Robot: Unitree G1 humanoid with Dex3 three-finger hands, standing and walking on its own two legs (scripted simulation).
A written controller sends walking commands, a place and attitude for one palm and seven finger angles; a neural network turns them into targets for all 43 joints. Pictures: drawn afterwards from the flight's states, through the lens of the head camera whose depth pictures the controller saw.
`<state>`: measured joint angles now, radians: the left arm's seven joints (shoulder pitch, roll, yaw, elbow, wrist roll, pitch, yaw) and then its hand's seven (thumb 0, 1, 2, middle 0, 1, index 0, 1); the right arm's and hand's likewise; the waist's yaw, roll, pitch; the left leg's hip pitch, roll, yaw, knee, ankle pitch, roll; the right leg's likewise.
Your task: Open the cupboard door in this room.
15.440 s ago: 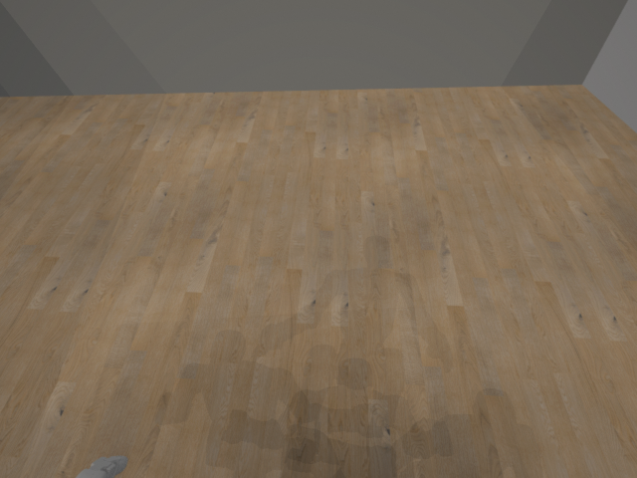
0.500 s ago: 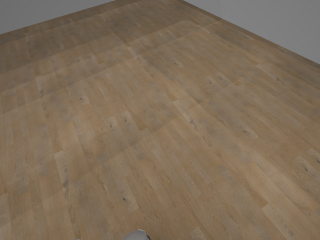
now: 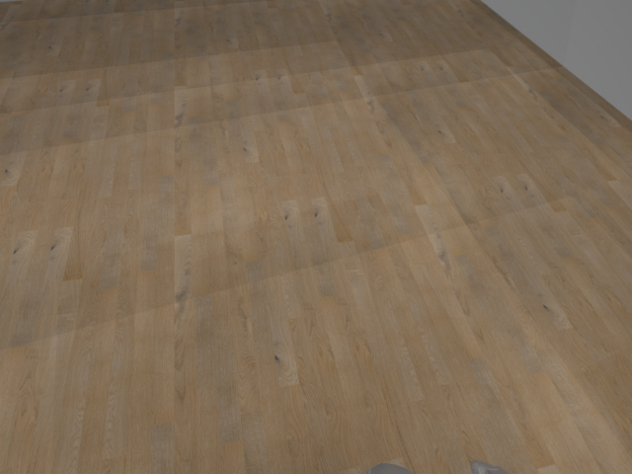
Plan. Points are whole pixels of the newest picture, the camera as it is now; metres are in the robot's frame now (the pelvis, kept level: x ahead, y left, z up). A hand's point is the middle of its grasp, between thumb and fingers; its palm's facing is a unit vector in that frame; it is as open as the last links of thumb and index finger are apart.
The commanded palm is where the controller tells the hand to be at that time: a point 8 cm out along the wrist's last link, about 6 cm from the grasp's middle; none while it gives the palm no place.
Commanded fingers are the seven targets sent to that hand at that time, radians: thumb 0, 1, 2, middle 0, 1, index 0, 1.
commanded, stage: turn or walk to find it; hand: left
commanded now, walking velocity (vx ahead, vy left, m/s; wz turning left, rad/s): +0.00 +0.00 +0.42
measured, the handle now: out of the picture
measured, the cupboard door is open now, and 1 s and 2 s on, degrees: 0 0 0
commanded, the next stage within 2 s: none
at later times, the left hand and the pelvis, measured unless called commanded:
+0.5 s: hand out of the picture +0.02 +0.15 -0.15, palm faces +0.22 -0.94 -0.27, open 7.4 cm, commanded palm none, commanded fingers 0.00 0.90 0.90 -0.20 -0.30 -0.20 -0.30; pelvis -0.01 -0.05 +0.00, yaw +13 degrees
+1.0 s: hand out of the picture -0.08 +0.21 -0.16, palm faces +0.44 -0.86 -0.25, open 7.4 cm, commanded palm none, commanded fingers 0.00 0.90 0.90 -0.20 -0.30 -0.20 -0.30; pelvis -0.04 -0.01 +0.01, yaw +25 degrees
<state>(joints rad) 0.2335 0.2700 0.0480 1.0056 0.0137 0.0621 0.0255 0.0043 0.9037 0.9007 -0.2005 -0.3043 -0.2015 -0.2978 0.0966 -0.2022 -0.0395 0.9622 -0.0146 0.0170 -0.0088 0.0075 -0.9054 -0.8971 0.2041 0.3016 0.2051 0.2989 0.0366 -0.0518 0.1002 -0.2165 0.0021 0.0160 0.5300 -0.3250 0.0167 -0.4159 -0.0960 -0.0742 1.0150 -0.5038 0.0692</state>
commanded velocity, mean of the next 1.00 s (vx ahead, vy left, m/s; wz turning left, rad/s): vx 0.00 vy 0.00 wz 0.42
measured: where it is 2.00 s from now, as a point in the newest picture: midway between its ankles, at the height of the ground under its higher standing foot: outside the picture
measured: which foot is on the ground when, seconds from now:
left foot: down 0.00-0.28, up 0.30-0.70, down 0.72-1.00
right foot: up 0.00-0.26, down 0.28-0.72, up 0.74-1.00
